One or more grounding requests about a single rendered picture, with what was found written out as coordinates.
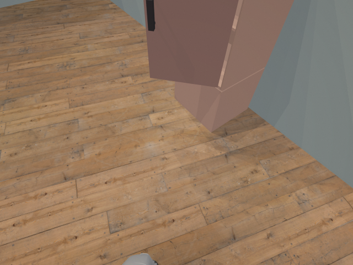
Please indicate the cupboard door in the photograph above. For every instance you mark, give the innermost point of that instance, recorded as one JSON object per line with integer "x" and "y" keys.
{"x": 190, "y": 39}

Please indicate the left robot thigh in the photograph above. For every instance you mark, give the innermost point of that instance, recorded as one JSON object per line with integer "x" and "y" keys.
{"x": 139, "y": 260}

